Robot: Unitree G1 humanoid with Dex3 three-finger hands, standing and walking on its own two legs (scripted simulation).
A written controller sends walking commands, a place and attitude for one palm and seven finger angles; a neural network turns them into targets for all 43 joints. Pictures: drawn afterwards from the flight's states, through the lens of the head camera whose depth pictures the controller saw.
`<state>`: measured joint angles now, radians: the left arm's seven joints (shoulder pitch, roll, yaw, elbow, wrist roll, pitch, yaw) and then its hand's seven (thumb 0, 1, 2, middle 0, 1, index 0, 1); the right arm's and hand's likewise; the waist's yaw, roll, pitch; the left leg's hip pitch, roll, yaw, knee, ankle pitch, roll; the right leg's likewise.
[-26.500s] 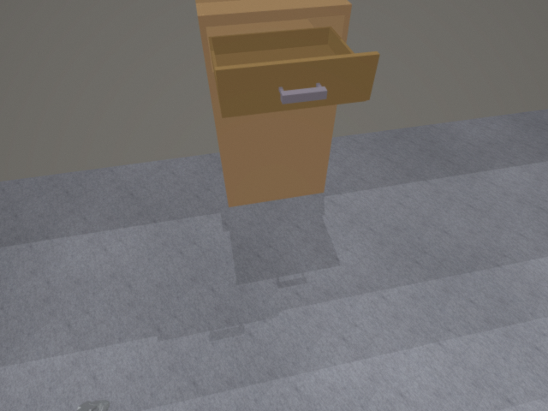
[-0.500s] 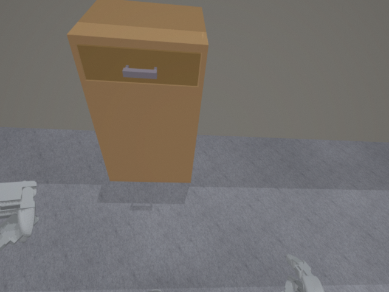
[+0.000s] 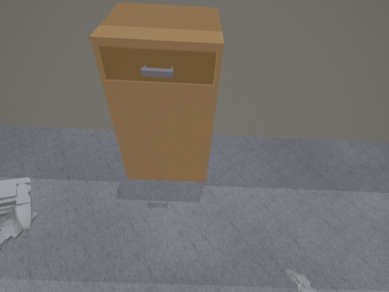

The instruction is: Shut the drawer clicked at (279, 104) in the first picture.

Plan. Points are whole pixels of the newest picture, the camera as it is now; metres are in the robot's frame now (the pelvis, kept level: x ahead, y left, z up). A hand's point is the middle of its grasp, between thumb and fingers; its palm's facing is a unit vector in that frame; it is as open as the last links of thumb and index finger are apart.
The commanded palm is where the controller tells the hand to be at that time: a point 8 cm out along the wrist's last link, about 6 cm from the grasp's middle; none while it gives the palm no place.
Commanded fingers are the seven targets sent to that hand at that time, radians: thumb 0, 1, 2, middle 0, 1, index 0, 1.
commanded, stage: stop stepping back and stand still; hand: left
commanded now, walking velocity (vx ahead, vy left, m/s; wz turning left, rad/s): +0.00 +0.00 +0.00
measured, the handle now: (158, 70) +0.89 +0.20 +0.01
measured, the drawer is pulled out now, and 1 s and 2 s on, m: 0.00 0.00 0.00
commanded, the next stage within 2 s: let the arm hang, fingers relaxed in 0.46 s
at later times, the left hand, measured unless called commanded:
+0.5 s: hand (45, 202) +0.21 +0.24 +0.16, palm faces +0.35 -0.81 -0.47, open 3.2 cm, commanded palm +0.15 +0.28 +0.18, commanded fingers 0.00 0.90 0.90 -1.40 -1.60 -1.40 -1.60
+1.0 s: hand out of the picture -0.02 +0.22 -0.17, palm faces +0.05 -0.97 -0.24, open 3.9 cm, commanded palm none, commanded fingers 0.00 0.90 0.90 -0.48 -0.60 -0.48 -0.60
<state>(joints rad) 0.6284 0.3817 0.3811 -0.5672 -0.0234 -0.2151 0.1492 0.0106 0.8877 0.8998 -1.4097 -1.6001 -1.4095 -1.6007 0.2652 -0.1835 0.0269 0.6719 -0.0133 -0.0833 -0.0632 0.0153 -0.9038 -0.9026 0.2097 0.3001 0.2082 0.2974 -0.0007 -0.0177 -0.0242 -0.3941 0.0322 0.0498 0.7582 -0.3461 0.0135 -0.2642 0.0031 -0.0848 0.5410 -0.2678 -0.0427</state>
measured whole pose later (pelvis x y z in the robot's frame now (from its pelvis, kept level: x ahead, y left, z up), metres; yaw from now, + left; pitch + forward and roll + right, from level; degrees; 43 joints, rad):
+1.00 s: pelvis +0.00 +0.01 +0.01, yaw +3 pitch -1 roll -1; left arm 0.30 0.24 0.01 1.06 0.02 0.03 0.02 0.01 0.91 0.90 -0.84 -1.04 -0.83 -1.02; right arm 0.28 -0.19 0.01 1.05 -0.02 0.04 -0.01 0.01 -0.91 -0.90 0.20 0.30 0.20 0.30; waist 0.00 -0.01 0.08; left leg -0.27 0.01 0.02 0.47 -0.19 0.01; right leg -0.20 -0.01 -0.12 0.43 -0.22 -0.02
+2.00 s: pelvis +0.02 -0.01 +0.01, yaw +2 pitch -2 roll +0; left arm 0.28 0.14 0.02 1.16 0.01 -0.01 0.03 0.00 0.91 0.90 -0.20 -0.30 -0.20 -0.30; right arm 0.28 -0.13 -0.01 1.14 -0.02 0.02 -0.03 0.01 -0.91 -0.90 0.20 0.30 0.20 0.30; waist -0.01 0.02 0.05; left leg -0.20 0.03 0.03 0.42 -0.19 -0.01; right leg -0.15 0.01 -0.10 0.41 -0.23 -0.04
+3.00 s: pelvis +0.03 -0.01 +0.01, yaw +1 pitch -2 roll +0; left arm 0.19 0.22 0.02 1.15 0.01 -0.02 0.02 0.00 0.91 0.90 -0.20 -0.30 -0.20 -0.30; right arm 0.20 -0.22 -0.01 1.14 -0.02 0.01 -0.03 0.01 -0.91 -0.90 0.20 0.30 0.20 0.30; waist -0.01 0.02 0.05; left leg -0.15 0.04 0.03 0.36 -0.17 -0.03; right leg -0.10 0.02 -0.10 0.34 -0.21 -0.05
